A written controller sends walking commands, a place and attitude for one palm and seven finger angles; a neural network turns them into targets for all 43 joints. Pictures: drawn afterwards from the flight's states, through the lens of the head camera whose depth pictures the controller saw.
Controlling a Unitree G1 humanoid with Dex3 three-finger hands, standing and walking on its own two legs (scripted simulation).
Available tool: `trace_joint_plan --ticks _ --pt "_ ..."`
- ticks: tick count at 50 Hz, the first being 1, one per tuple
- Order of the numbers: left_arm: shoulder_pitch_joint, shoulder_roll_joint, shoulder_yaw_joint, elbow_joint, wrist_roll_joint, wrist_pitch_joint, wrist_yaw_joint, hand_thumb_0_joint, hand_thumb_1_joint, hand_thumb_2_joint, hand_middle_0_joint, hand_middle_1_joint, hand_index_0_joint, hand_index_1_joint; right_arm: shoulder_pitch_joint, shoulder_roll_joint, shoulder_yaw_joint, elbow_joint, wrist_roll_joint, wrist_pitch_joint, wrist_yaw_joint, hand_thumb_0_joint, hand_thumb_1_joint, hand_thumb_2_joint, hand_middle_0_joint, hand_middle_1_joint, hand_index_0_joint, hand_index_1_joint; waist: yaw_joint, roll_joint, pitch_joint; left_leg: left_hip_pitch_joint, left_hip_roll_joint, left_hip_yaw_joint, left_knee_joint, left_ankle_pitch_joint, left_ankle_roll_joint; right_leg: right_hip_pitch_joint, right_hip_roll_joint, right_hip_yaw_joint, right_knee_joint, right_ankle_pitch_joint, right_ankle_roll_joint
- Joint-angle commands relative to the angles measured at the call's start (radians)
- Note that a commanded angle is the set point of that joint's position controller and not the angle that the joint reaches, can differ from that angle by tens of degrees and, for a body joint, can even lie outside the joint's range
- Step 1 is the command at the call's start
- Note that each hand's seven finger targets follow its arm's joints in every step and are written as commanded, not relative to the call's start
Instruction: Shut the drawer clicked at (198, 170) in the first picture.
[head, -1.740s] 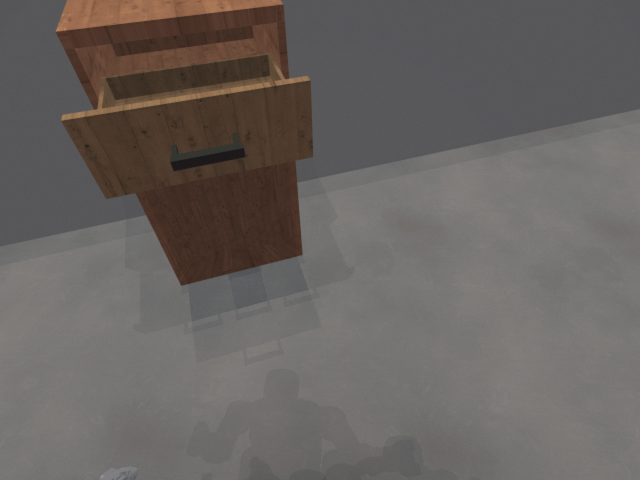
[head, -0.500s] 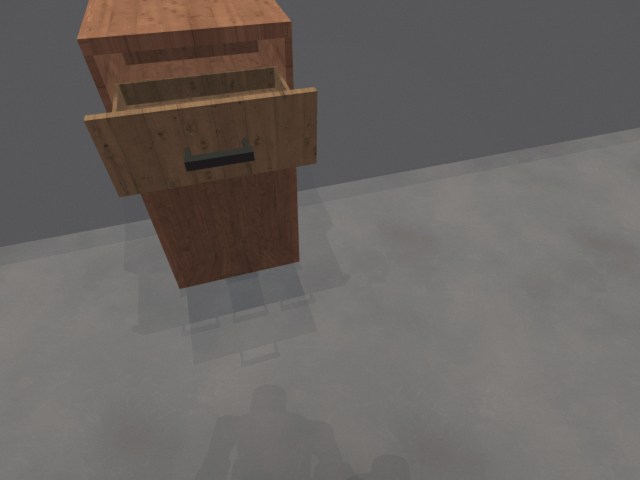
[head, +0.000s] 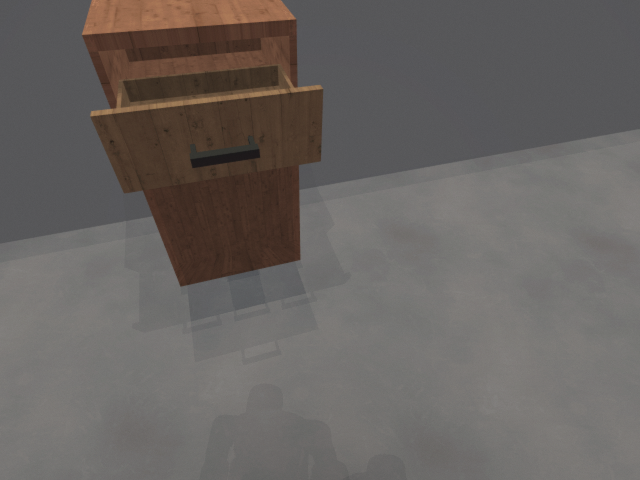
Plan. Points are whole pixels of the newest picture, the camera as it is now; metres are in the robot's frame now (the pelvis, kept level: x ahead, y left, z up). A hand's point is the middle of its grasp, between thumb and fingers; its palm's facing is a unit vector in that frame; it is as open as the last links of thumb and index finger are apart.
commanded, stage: walk to a spot facing it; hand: left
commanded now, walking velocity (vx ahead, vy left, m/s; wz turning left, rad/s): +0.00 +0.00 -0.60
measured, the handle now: (224, 150) +0.71 +0.24 +0.02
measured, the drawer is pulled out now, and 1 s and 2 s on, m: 0.30 0.30 0.30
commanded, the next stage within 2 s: turn to face it in 1.24 s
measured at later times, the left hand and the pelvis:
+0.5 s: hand out of the picture +0.03 +0.15 -0.16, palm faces -0.07 -0.96 -0.28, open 7.4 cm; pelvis +0.01 -0.05 -0.01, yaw -11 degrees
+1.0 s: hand (233, 452) +0.21 +0.15 -0.20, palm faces -0.31 -0.93 -0.21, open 7.4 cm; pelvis +0.20 -0.05 -0.03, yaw -28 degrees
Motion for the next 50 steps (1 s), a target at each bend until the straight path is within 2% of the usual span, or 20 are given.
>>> trace_joint_plan --ticks 1,6,9,11,13,14,16,17,18,19,20,24,37,42,44,46,47,48,49,50 --pt "0.051 0.096 0.016 -0.033 -0.002 -0.01 0.002 0.0 0.9 0.9 -0.2 -0.3 -0.2 -0.3 0.049 -0.101 -0.018 -0.033 0.003 -0.014 -0.01 0.0 -0.9 -0.9 0.2 0.3 0.2 0.3 0.001 0.026 0.09 -0.034 0.084 -0.064 -0.093 0.014 0.03 -0.092 -0.075 0.08 -0.093 -0.001 -0.02" --pt "0.009 0.118 0.053 -0.08 0.004 0.018 -0.012 0.0 0.9 0.9 -0.2 -0.3 -0.2 -0.3 0.026 -0.147 -0.05 -0.073 0.0 0.007 -0.017 0.0 -0.9 -0.9 0.2 0.3 0.2 0.3 -0.002 0.058 0.109 -0.059 0.141 -0.078 -0.077 -0.124 0.05 -0.195 -0.036 0.096 0.004 -0.059 -0.029" --pt "0.015 0.109 0.071 -0.113 0.009 0.032 -0.023 0.0 0.9 0.9 -0.2 -0.3 -0.2 -0.3 -0.007 -0.19 -0.075 -0.117 -0.003 0.012 -0.018 0.0 -0.9 -0.9 0.2 0.3 0.2 0.3 0.006 0.148 0.098 -0.11 0.227 -0.14 -0.145 -0.245 0.095 -0.214 0.01 0.05 0.167 -0.088 -0.022" --pt "0.039 0.087 0.081 -0.123 0.011 0.04 -0.03 0.0 0.9 0.9 -0.2 -0.3 -0.2 -0.3 -0.047 -0.214 -0.089 -0.15 -0.004 0.005 -0.018 0.0 -0.9 -0.9 0.2 0.3 0.2 0.3 0.018 0.202 0.048 -0.137 0.316 -0.165 -0.189 -0.189 0.155 -0.193 0.009 -0.008 0.406 -0.163 -0.006" --pt "0.037 0.081 0.088 -0.142 0.01 0.041 -0.035 0.0 0.9 0.9 -0.2 -0.3 -0.2 -0.3 -0.074 -0.207 -0.092 -0.175 -0.007 0.0 -0.017 0.0 -0.9 -0.9 0.2 0.3 0.2 0.3 0.025 0.183 0.021 -0.122 0.351 -0.139 -0.156 -0.047 0.189 -0.202 -0.022 -0.004 0.477 -0.24 -0.003" --pt "0.044 0.072 0.089 -0.15 0.01 0.037 -0.038 0.0 0.9 0.9 -0.2 -0.3 -0.2 -0.3 -0.089 -0.207 -0.095 -0.18 -0.011 0.0 -0.017 0.0 -0.9 -0.9 0.2 0.3 0.2 0.3 0.031 0.153 0.01 -0.102 0.347 -0.092 -0.103 0.033 0.178 -0.186 -0.036 -0.005 0.415 -0.239 -0.005" --pt "0.129 0.068 0.09 -0.129 0.011 0.022 -0.045 0.0 0.9 0.9 -0.2 -0.3 -0.2 -0.3 -0.093 -0.21 -0.096 -0.183 -0.016 0.007 -0.01 0.0 -0.9 -0.9 0.2 0.3 0.2 0.3 0.064 0.081 -0.038 -0.124 0.297 -0.008 0.06 -0.073 0.117 -0.038 -0.026 -0.035 0.176 -0.147 -0.003" --pt "0.17 0.114 0.098 -0.118 0.021 0.01 -0.044 0.0 0.9 0.9 -0.2 -0.3 -0.2 -0.3 -0.082 -0.179 -0.094 -0.19 -0.009 0.012 -0.003 0.0 -0.9 -0.9 0.2 0.3 0.2 0.3 0.081 -0.106 -0.038 -0.213 0.189 0.081 0.272 -0.214 0.051 0.042 -0.074 0.094 -0.049 -0.143 -0.018" --pt "0.177 0.242 0.116 -0.125 0.029 -0.004 -0.029 0.0 0.9 0.9 -0.2 -0.3 -0.2 -0.3 -0.078 -0.098 -0.075 -0.229 -0.006 0.015 0.006 0.0 -0.9 -0.9 0.2 0.3 0.2 0.3 0.07 -0.452 0.012 -0.509 0.03 0.159 0.577 -0.389 -0.028 0.112 -0.308 0.526 -0.22 -0.151 -0.094" --pt "0.205 0.237 0.116 -0.138 0.008 -0.001 -0.015 0.0 0.9 0.9 -0.2 -0.3 -0.2 -0.3 -0.163 -0.143 -0.077 -0.261 -0.014 0.016 0.009 0.0 -0.9 -0.9 0.2 0.3 0.2 0.3 0.097 -0.31 0.074 -0.521 0.05 0.024 0.677 -0.342 -0.015 0.019 -0.342 0.58 -0.281 -0.186 -0.127" --pt "0.152 0.214 0.113 -0.151 0.01 -0.007 -0.014 0.0 0.9 0.9 -0.2 -0.3 -0.2 -0.3 -0.161 -0.148 -0.081 -0.265 -0.013 0.01 0.018 0.0 -0.9 -0.9 0.2 0.3 0.2 0.3 0.052 -0.209 0.091 -0.531 0.079 -0.008 0.7 -0.242 -0.006 0.024 -0.302 0.503 -0.278 -0.248 -0.159" --pt "0.12 0.162 0.097 -0.164 0.004 -0.045 -0.023 0.0 0.9 0.9 -0.2 -0.3 -0.2 -0.3 -0.162 -0.145 -0.087 -0.242 -0.021 -0.008 0.034 0.0 -0.9 -0.9 0.2 0.3 0.2 0.3 0.028 -0.05 0.078 -0.49 0.097 0.001 0.71 -0.059 -0.023 0.028 -0.216 0.387 -0.234 -0.072 -0.16" --pt "0.261 0.156 0.095 -0.142 0.01 -0.075 -0.014 0.0 0.9 0.9 -0.2 -0.3 -0.2 -0.3 -0.322 -0.126 -0.078 -0.349 -0.012 -0.025 0.039 0.0 -0.9 -0.9 0.2 0.3 0.2 0.3 0.072 -0.093 0.058 -0.619 0.076 0.01 0.577 -0.005 -0.052 0.259 -0.179 0.398 -0.17 0.356 -0.211" --pt "0.243 0.175 0.101 -0.143 0.016 -0.072 -0.001 0.0 0.9 0.9 -0.2 -0.3 -0.2 -0.3 -0.367 -0.112 -0.068 -0.389 -0.002 -0.041 0.043 0.0 -0.9 -0.9 0.2 0.3 0.2 0.3 0.081 -0.117 0.074 -0.509 0.041 0.032 0.409 -0.061 -0.025 0.258 -0.164 0.396 -0.099 0.574 -0.208" --pt "0.176 0.199 0.11 -0.162 0.015 -0.071 0.0 0.0 0.9 0.9 -0.2 -0.3 -0.2 -0.3 -0.285 -0.122 -0.071 -0.38 0.005 -0.05 0.037 0.0 -0.9 -0.9 0.2 0.3 0.2 0.3 0.032 -0.128 0.04 -0.308 0.019 0.042 0.26 -0.073 -0.002 0.177 -0.152 0.366 -0.013 0.691 -0.186" --pt "0.117 0.211 0.122 -0.178 0.003 -0.074 -0.003 0.0 0.9 0.9 -0.2 -0.3 -0.2 -0.3 -0.019 -0.167 -0.081 -0.3 0.005 -0.055 0.013 0.0 -0.9 -0.9 0.2 0.3 0.2 0.3 -0.087 -0.103 -0.07 0.089 -0.015 0.049 0.075 0.104 0.018 0.019 -0.059 0.313 0.233 0.698 -0.125" --pt "0.127 0.175 0.123 -0.184 -0.013 -0.074 -0.011 0.0 0.9 0.9 -0.2 -0.3 -0.2 -0.3 0.125 -0.243 -0.097 -0.26 -0.004 -0.058 -0.003 0.0 -0.9 -0.9 0.2 0.3 0.2 0.3 -0.129 0.001 -0.178 0.336 0.14 -0.073 0.065 0.211 0.052 -0.12 0.025 0.254 0.456 0.424 -0.091" --pt "0.178 0.109 0.114 -0.19 -0.025 -0.071 -0.024 0.0 0.9 0.9 -0.2 -0.3 -0.2 -0.3 0.187 -0.333 -0.112 -0.249 -0.008 -0.06 -0.003 0.0 -0.9 -0.9 0.2 0.3 0.2 0.3 -0.1 0.282 -0.242 0.433 0.465 -0.423 0.033 0.452 0.161 -0.324 0.127 0.113 0.767 -0.328 -0.035" --pt "0.207 0.12 0.113 -0.186 -0.015 -0.059 -0.023 0.0 0.9 0.9 -0.2 -0.3 -0.2 -0.3 0.136 -0.296 -0.092 -0.27 -0.001 -0.049 0.0 0.0 -0.9 -0.9 0.2 0.3 0.2 0.3 -0.057 0.21 -0.199 0.296 0.511 -0.498 -0.064 0.429 0.222 -0.351 0.081 0.109 0.914 -0.37 -0.034" --pt "0.181 0.125 0.111 -0.184 -0.005 -0.046 -0.025 0.0 0.9 0.9 -0.2 -0.3 -0.2 -0.3 0.042 -0.241 -0.078 -0.287 -0.002 -0.05 -0.002 0.0 -0.9 -0.9 0.2 0.3 0.2 0.3 -0.015 0.122 -0.061 0.155 0.475 -0.392 -0.111 0.344 0.218 -0.378 0.028 0.093 0.953 -0.292 -0.02"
